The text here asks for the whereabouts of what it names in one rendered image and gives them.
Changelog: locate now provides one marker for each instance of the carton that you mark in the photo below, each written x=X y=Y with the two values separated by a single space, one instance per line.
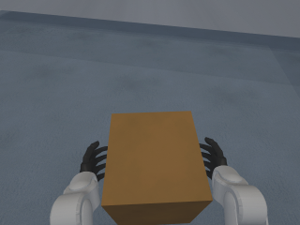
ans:
x=154 y=173

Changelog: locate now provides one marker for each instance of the robot right hand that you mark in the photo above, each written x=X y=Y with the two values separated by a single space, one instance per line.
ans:
x=216 y=158

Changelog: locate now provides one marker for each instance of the right robot forearm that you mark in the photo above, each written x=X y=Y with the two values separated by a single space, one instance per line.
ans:
x=243 y=204

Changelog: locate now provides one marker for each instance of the robot left hand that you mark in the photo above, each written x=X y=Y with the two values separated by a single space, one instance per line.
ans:
x=89 y=160

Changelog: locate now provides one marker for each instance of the left robot forearm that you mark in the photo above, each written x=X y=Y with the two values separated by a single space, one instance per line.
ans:
x=79 y=201

